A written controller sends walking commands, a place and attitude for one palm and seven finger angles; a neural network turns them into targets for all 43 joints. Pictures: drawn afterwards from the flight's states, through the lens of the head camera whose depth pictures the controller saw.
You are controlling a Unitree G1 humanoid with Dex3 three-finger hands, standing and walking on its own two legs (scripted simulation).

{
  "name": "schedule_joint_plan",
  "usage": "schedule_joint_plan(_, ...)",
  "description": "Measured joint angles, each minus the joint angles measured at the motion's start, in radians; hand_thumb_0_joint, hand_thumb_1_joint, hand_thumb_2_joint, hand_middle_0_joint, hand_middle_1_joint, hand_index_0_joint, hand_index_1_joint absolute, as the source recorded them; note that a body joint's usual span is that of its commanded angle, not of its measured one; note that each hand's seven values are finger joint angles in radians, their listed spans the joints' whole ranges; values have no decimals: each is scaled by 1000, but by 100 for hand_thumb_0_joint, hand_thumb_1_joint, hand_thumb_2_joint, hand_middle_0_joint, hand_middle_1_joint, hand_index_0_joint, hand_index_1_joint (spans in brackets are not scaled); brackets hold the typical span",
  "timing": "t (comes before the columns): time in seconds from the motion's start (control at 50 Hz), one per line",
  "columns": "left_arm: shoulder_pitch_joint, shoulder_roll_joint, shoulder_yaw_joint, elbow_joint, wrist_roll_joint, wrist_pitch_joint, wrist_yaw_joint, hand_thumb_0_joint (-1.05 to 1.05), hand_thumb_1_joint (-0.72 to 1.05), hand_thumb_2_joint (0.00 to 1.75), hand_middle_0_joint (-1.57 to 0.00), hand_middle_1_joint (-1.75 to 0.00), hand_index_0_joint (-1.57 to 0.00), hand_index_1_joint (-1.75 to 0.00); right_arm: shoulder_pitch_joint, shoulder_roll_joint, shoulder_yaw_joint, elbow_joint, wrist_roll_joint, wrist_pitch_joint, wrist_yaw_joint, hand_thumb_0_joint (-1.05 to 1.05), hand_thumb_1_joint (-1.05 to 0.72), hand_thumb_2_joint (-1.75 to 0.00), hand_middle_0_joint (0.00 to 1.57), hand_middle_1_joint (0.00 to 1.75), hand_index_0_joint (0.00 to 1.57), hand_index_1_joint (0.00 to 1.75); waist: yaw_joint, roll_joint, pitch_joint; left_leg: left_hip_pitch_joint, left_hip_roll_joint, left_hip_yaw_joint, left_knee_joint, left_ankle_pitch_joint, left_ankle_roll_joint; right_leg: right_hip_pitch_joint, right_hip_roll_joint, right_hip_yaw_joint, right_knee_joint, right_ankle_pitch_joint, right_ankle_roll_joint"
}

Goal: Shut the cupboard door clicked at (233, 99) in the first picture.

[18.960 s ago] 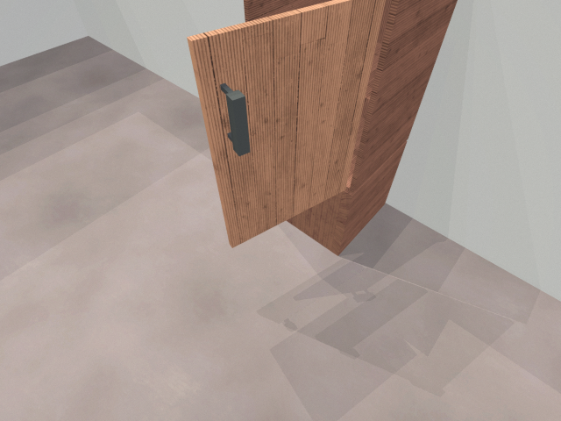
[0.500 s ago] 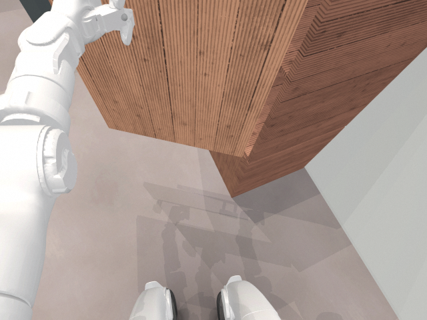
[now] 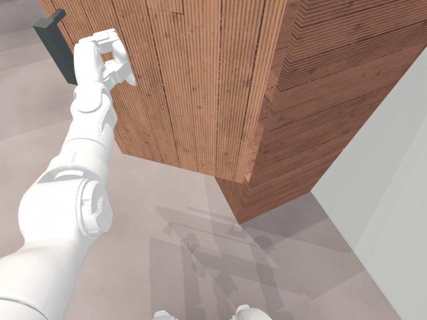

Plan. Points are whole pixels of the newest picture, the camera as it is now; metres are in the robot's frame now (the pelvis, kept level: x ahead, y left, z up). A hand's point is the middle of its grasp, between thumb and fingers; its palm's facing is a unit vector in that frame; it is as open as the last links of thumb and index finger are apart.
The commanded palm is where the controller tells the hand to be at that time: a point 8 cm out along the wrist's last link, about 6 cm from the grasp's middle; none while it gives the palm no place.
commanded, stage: pull the fist back off the door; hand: left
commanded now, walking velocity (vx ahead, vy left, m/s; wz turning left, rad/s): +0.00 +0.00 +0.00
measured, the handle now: (68, 48) +0.63 +0.20 +0.14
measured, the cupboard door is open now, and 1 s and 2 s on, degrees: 50 50 50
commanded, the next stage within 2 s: draw the hand back to the body in 0.36 s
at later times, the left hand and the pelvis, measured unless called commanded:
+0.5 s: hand (128, 95) +0.48 +0.08 +0.14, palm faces +0.01 -1.00 -0.01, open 3.1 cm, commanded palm +0.45 +0.13 +0.14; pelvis -0.01 +0.00 +0.01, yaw +2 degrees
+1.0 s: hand (52, 160) +0.35 +0.17 +0.17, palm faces +0.00 -1.00 -0.01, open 3.1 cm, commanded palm +0.31 +0.22 +0.17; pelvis -0.01 +0.01 +0.03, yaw +1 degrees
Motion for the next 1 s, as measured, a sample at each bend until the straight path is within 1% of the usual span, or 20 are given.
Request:
schedule_joint_plan(0.02,12,2,-15,-7,3,-9,-5,2,90,90,-130,-150,-130,-150,-2,-3,-4,1,2,2,1,0,-90,-90,20,30,20,30,6,-3,-2,10,-1,0,-4,0,-1,9,0,0,-3,-1,-1)
schedule_joint_plan(0.06,40,0,-50,-16,-4,-3,-26,1,90,90,-130,-150,-130,-150,-9,-10,-12,1,11,13,3,0,-90,-90,20,30,20,30,22,-9,-6,32,-2,-1,-16,2,-3,31,-1,-1,-12,-1,-2)
schedule_joint_plan(0.1,75,-16,-76,-25,-30,25,-53,1,90,90,-130,-150,-130,-150,-19,-17,-17,0,22,25,1,0,-91,-90,20,30,20,30,40,-14,-6,58,-5,-4,-31,6,-3,58,-3,-4,-26,1,-3)
schedule_joint_plan(0.16,151,-60,-101,-74,-86,61,-78,1,90,90,-130,-150,-130,-150,-45,-27,-24,-7,36,35,-9,0,-91,-90,20,30,20,30,65,-20,1,98,-9,-9,-53,13,-3,102,-6,-9,-51,7,-3)
schedule_joint_plan(0.18,180,-78,-110,-100,-101,61,-79,1,90,90,-130,-150,-130,-150,-57,-30,-26,-10,40,33,-13,0,-91,-90,20,30,20,30,72,-22,5,109,-10,-12,-58,15,-3,115,-6,-12,-57,9,-3)
schedule_joint_plan(0.22,231,-114,-135,-159,-116,42,-68,1,90,90,-130,-150,-130,-150,-83,-34,-32,-14,44,22,-21,0,-91,-90,20,30,20,30,85,-24,16,125,-13,-18,-59,16,-4,134,-9,-18,-62,9,-3)
schedule_joint_plan(0.28,283,-158,-177,-241,-110,-5,-46,2,90,90,-130,-150,-130,-150,-130,-34,-38,-14,46,2,-28,0,-91,-90,20,30,20,30,101,-27,25,136,-18,-22,-51,14,-3,147,-14,-22,-52,4,-2)
schedule_joint_plan(0.32,285,-173,-200,-254,-98,-24,-37,2,90,90,-130,-150,-130,-151,-164,-30,-38,-9,49,-6,-31,0,-91,-90,19,30,20,30,107,-30,27,139,-22,-23,-45,12,-2,150,-18,-24,-42,-1,0)
schedule_joint_plan(0.38,242,-171,-218,-211,-78,-6,-27,2,90,90,-130,-150,-131,-151,-210,-18,-27,-3,55,-5,-36,0,-91,-90,19,30,20,30,107,-33,25,142,-28,-24,-41,14,0,150,-24,-25,-30,-5,2)
schedule_joint_plan(0.42,200,-164,-218,-161,-76,23,-21,2,90,90,-130,-150,-131,-151,-228,-9,-16,-5,59,-3,-39,0,-91,-90,19,30,20,30,102,-33,24,141,-31,-24,-43,18,1,148,-27,-25,-28,-3,3)
schedule_joint_plan(0.48,145,-150,-189,-98,-89,57,-15,2,90,90,-130,-150,-131,-150,-237,5,2,-11,59,0,-42,0,-91,-90,19,30,20,30,92,-33,24,138,-32,-21,-50,26,2,142,-28,-23,-30,3,3)
schedule_joint_plan(0.54,132,-140,-157,-87,-102,51,-17,2,90,90,-130,-150,-131,-150,-218,14,11,-17,55,-2,-40,0,-91,-90,20,30,20,30,88,-30,21,132,-31,-15,-54,30,2,132,-28,-16,-30,7,4)
schedule_joint_plan(0.6,193,-131,-108,-140,-98,16,-42,2,90,90,-130,-150,-130,-150,-181,17,15,-22,50,9,-36,0,-91,-90,20,30,20,30,93,-28,11,144,-28,3,-63,29,4,132,-25,2,-31,9,5)
schedule_joint_plan(0.66,325,-119,-105,-255,-97,0,-74,1,90,90,-130,-149,-130,-150,-133,13,8,-28,56,25,-32,0,-91,-90,20,30,20,30,107,-20,0,178,-24,21,-81,26,6,157,-22,20,-43,10,7)
schedule_joint_plan(0.7,422,-114,-118,-337,-109,16,-100,1,90,90,-130,-149,-130,-150,-109,8,4,-28,67,37,-33,0,-91,-90,20,30,20,30,119,-14,-1,210,-23,26,-94,25,7,188,-21,25,-58,12,8)
schedule_joint_plan(0.76,546,-116,-136,-459,-150,71,-133,1,90,90,-130,-150,-130,-150,-98,3,1,-22,84,50,-46,0,-90,-90,20,30,20,30,136,-15,13,265,-23,24,-117,28,8,246,-20,24,-88,19,11)
schedule_joint_plan(0.82,647,-122,-166,-605,-183,116,-148,2,90,90,-130,-150,-130,-150,-113,0,-4,-20,97,42,-68,1,-90,-90,20,30,20,30,154,-20,30,312,-24,15,-136,35,9,304,-19,15,-122,30,11)
schedule_joint_plan(0.92,732,-123,-223,-784,-196,153,-170,2,90,90,-130,-149,-130,-150,-193,-13,-3,-25,107,9,-94,1,-91,-90,20,30,20,30,181,-24,43,362,-32,1,-154,47,13,366,-26,0,-153,44,15)
schedule_joint_plan(0.96,752,-119,-227,-822,-204,187,-185,2,90,90,-129,-149,-130,-150,-234,-17,3,-36,112,4,-99,1,-91,-90,19,30,20,30,191,-24,42,380,-37,2,-166,55,16,382,-30,1,-162,49,18)
schedule_joint_plan(1.0,780,-112,-224,-855,-216,236,-199,1,90,90,-128,-147,-128,-148,-274,-19,11,-55,118,5,-103,1,-91,-90,19,30,20,30,199,-24,41,400,-42,4,-182,64,18,400,-35,3,-172,55,20)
